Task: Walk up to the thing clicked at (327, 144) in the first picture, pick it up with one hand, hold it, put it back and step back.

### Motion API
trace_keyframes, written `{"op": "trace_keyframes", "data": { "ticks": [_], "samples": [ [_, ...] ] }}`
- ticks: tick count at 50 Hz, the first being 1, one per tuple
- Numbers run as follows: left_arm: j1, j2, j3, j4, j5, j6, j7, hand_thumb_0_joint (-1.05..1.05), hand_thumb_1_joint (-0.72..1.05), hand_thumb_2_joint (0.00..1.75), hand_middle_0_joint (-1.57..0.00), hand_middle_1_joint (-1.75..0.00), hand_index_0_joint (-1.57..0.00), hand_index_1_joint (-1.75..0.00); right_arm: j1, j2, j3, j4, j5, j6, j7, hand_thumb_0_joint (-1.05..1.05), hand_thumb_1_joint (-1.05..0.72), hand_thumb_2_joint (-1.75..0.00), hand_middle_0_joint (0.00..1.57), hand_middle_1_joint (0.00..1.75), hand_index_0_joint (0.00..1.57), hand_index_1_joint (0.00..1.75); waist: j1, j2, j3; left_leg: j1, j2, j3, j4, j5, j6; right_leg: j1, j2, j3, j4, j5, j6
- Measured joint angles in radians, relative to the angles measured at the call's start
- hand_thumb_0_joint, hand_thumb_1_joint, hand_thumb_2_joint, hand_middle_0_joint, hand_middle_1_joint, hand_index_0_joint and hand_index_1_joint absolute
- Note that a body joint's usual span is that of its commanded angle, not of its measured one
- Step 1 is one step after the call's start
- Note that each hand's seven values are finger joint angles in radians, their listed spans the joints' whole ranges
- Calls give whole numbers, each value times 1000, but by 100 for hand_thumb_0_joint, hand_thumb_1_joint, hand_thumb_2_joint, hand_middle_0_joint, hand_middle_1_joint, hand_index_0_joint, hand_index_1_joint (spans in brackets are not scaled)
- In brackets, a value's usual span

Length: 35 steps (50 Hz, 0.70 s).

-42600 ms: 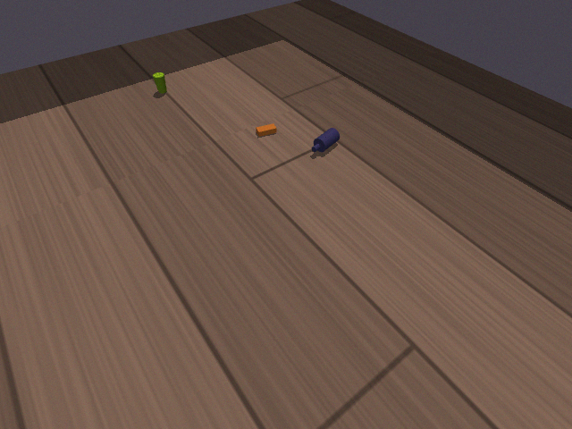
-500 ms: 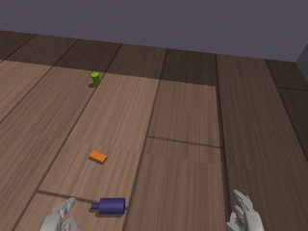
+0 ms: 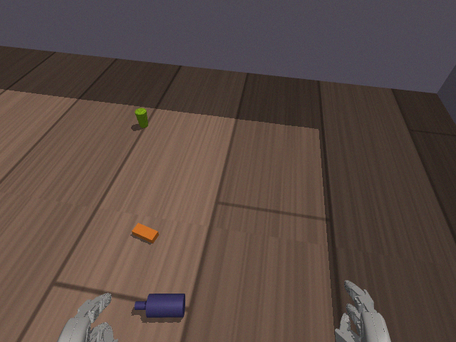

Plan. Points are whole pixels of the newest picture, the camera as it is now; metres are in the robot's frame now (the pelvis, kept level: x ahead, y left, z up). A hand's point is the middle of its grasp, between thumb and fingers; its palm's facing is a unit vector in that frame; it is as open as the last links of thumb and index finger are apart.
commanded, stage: home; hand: left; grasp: from above
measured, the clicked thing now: (159, 305) +0.42 +0.23 -0.67
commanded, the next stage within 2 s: stand in 0.52 s
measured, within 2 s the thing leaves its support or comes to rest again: neither
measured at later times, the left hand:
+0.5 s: hand out of the picture +0.16 +0.18 -0.04, palm faces +0.04 -0.98 -0.20, open 7.4 cm
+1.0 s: hand out of the picture +0.09 +0.25 -0.11, palm faces +0.03 -0.95 -0.32, open 7.4 cm
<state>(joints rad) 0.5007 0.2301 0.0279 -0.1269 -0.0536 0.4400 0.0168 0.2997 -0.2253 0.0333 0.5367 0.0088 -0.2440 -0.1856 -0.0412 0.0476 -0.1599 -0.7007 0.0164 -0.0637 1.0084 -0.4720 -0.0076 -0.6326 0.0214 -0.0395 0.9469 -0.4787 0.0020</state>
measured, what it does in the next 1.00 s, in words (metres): stands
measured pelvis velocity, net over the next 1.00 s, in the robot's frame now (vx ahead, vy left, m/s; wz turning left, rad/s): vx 0.00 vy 0.02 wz -0.01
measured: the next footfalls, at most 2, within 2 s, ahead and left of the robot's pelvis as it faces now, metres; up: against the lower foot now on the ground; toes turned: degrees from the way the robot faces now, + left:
none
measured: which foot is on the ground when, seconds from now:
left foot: down 0.00-1.00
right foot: down 0.00-1.00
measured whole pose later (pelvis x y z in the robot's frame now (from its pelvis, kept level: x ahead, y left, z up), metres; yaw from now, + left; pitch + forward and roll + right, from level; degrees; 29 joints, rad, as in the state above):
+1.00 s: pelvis +0.00 +0.02 +0.04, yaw +0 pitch -1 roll -1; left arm 0.23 0.28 0.05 0.83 0.04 0.04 0.03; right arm 0.20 -0.29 -0.04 0.92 -0.05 -0.02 -0.02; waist 0.02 -0.01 0.04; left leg -0.33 -0.02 -0.01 0.69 -0.34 0.03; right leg -0.28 -0.02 0.01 0.66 -0.35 0.03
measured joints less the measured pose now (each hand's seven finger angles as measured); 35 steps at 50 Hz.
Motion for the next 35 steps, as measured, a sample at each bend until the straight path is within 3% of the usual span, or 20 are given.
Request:
{"op": "trace_keyframes", "data": {
  "ticks": [31, 33, 35],
  "samples": [
    [8, 5, 0, -19, -4, 1, 3, 1, 90, 89, -20, -29, -20, -30, 0, 1, 1, -13, 4, 5, 0, 1, -90, -90, 21, 30, 21, 30, -1, 2, 0, -14, -1, 1, 11, -6, 5, -11, 0, 2, 3, -2, 5],
    [-72, 18, -23, 121, 46, -121, 11, 1, 90, 89, -20, -29, -20, -30, -38, -4, -18, 51, -49, 33, 29, 1, -90, -90, 20, 30, 20, 30, 21, -14, 69, 52, -7, 12, -14, 4, 10, 48, -8, 11, -9, 2, 5],
    [-170, 30, -27, 315, 81, -229, 12, 1, 90, 89, -21, -29, -20, -30, -87, -23, -16, 140, -85, 103, 79, 1, -90, -90, 20, 30, 20, 30, 47, -40, 115, 115, -19, 31, -63, 27, 15, 96, -21, 29, -33, 14, 5]
  ]
}}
